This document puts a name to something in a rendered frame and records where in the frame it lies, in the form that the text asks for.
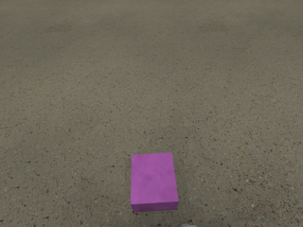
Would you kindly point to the carton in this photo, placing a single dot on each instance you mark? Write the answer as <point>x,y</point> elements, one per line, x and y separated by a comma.
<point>153,183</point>

